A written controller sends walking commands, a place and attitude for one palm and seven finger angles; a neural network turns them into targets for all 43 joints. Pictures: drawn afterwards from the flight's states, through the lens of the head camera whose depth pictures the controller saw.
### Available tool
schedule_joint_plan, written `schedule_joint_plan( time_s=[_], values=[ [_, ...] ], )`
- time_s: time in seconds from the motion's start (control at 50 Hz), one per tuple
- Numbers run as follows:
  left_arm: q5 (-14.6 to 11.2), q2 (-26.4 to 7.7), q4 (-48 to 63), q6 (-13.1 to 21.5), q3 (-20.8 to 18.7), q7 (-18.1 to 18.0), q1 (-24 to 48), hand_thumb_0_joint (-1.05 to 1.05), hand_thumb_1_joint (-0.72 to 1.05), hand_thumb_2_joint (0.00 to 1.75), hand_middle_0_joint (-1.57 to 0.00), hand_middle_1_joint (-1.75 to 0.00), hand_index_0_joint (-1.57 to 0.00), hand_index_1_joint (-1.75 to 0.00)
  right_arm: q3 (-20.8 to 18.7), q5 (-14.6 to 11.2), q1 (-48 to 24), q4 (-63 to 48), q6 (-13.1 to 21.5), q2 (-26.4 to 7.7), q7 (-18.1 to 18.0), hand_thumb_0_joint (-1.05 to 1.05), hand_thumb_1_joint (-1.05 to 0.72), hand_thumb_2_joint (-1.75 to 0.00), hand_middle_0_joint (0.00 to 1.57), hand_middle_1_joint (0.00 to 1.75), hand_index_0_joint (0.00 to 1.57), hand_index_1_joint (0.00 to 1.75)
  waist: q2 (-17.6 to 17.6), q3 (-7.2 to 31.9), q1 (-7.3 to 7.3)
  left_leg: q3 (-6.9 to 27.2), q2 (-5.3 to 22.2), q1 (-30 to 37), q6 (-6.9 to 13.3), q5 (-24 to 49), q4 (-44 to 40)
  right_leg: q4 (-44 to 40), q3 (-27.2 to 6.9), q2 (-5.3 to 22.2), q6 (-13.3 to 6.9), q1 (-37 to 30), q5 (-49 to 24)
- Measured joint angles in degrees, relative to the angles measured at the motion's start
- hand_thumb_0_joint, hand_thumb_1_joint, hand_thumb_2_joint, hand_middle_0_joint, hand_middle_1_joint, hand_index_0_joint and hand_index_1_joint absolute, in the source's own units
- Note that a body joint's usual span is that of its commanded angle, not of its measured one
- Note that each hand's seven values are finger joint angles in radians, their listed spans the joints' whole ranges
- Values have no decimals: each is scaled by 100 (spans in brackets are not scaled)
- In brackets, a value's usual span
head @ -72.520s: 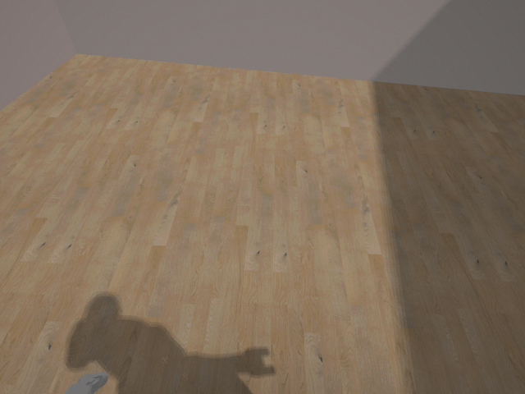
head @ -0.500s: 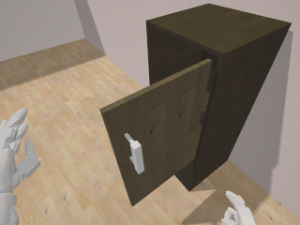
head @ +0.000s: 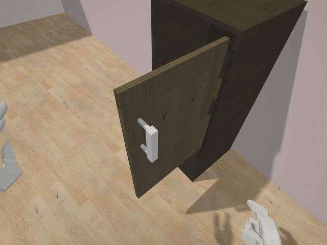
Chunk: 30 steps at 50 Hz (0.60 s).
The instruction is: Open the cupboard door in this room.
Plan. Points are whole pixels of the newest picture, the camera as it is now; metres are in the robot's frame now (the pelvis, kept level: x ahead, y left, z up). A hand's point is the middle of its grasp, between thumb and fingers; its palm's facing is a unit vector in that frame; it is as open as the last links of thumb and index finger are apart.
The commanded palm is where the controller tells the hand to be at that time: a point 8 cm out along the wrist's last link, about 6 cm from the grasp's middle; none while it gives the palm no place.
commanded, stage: step back with the hand held close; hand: left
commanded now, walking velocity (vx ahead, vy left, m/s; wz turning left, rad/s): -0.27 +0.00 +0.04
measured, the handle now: (147, 140) +0.36 +0.07 +0.04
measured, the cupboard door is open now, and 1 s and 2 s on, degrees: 91 91 91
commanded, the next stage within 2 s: stop stepping back and stand still in 0.62 s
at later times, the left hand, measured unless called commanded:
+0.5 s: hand out of the picture +0.13 +0.27 +0.19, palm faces +0.47 -0.74 -0.47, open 7.4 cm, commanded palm +0.06 +0.30 +0.18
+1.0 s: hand out of the picture +0.07 +0.21 +0.16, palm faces +0.35 -0.77 -0.53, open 7.4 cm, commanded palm -0.01 +0.25 +0.18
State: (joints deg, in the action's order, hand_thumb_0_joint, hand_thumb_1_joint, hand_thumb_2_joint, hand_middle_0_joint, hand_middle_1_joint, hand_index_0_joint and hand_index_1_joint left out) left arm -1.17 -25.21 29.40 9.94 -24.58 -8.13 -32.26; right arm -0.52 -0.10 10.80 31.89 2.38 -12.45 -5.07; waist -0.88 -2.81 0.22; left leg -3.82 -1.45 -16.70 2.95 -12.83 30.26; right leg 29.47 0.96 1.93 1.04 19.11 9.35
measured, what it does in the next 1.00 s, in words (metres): walks backwards: right foot, then left foot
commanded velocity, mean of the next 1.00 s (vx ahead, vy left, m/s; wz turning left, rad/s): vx -0.21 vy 0.03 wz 0.01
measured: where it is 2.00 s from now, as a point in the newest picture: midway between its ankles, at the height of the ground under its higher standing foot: outside the picture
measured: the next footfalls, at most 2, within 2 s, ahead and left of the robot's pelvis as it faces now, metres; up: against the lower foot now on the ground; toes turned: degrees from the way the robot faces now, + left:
right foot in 0.64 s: -0.21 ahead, -0.12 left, +0.00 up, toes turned -3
left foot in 0.82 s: -0.02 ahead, +0.06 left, +0.00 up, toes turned -1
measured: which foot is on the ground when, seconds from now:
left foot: down 0.00-0.68, up 0.70-0.80, down 0.82-1.00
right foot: down 0.00-0.30, up 0.32-0.62, down 0.64-0.84, up 0.86-0.96, down 0.98-1.00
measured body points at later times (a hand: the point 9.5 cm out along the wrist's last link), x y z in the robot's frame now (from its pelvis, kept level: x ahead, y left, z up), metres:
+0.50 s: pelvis -0.07 +0.00 +0.01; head -0.05 +0.03 +0.45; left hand +0.10 +0.31 +0.22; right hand +0.08 -0.22 -0.08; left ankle +0.04 +0.09 -0.73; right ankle -0.16 -0.14 -0.67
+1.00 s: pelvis -0.16 -0.04 +0.00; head -0.15 -0.05 +0.45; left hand +0.04 +0.25 +0.19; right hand +0.00 -0.30 -0.07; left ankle -0.06 +0.06 -0.73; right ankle -0.17 -0.13 -0.73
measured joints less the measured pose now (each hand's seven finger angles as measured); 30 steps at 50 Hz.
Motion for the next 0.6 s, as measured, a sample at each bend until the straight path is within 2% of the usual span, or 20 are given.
schedule_joint_plan(
  time_s=[0.16, 0.24, 0.28, 0.3, 0.34, 0.38, 0.42, 0.48, 0.56, 0.6],
  values=[
    [196, 330, -50, 136, 44, -55, 283, 2, 89, 90, -22, -30, -21, -31, 67, 32, 108, -16, 168, 10, 33, 2, -90, -90, 21, 30, 20, 30, 92, -71, 78, 74, 46, -509, 40, -360, 755, 440, 81, -20, -25, 346, 25],
    [147, 351, 152, 211, 120, -132, 378, 2, 89, 90, -22, -30, -21, -31, 89, 54, 115, 109, 205, -25, 65, 2, -90, -90, 21, 30, 20, 30, 47, -110, 38, 164, 30, -840, -81, -921, 1125, 444, 134, -20, -70, 523, -85],
    [114, 274, 280, 256, 123, -164, 399, 2, 89, 90, -22, -30, -21, -31, 105, 59, 101, 162, 191, -39, 56, 2, -90, -90, 21, 30, 20, 30, -16, -176, -5, 152, 24, -905, -71, -713, 1128, 554, 153, 12, -57, 617, -7],
    [104, 231, 324, 276, 106, -173, 393, 2, 89, 90, -22, -30, -21, -31, 109, 66, 105, 168, 186, -46, 35, 2, -90, -90, 21, 30, 20, 30, -18, -202, -22, 139, 43, -917, -16, -479, 1076, 690, 152, 0, -47, 689, 270],
    [130, 135, 344, 281, 36, -186, 389, 2, 89, 90, -22, -30, -21, -31, 65, 101, 145, 165, 234, -25, -10, 2, -90, -90, 21, 30, 20, 30, 113, -243, -108, 203, 143, -925, 105, 158, 905, 1636, 21, -203, 0, 908, 1000],
    [151, -11, 321, 268, -78, -193, 442, 2, 89, 90, -22, -30, -21, -31, 2, 110, 197, 274, 321, 110, -1, 2, -90, -90, 20, 30, 20, 30, 154, -240, -169, 318, 163, -886, 104, 349, 676, 2804, -163, -402, -4, 981, 1414],
    [107, -123, 315, 297, -220, -216, 396, 2, 89, 90, -22, -30, -21, -31, 12, 82, 259, 387, 379, 233, 55, 2, -90, -90, 20, 30, 20, 30, 159, -111, -163, 383, 214, -856, 68, 486, 335, 3306, -210, -521, 7, 812, 1598],
    [3, -136, 390, 266, -356, -286, 152, 2, 89, 90, -22, -30, -21, -31, 72, 81, 312, 491, 466, 377, 152, 2, -90, -90, 20, 30, 20, 30, 119, 164, -100, 357, 315, -817, -15, 868, -302, 2876, -97, -500, -11, 230, 1843],
    [-109, 47, 415, 153, -172, -263, 13, 2, 89, 90, -21, -30, -21, -30, 156, 126, 215, 506, 583, 426, 214, 2, -90, -90, 21, 30, 20, 30, 95, 396, -8, 250, 392, -818, -105, 1415, -1106, 1317, 71, -460, -87, -693, 2064],
    [-148, 69, 394, 110, -39, -202, 61, 2, 89, 90, -21, -30, -20, -30, 184, 152, 74, 471, 606, 400, 240, 2, -90, -90, 21, 30, 20, 30, 60, 412, 20, 188, 368, -905, -152, 1652, -1339, 293, 130, -447, -154, -1131, 1720]
  ],
)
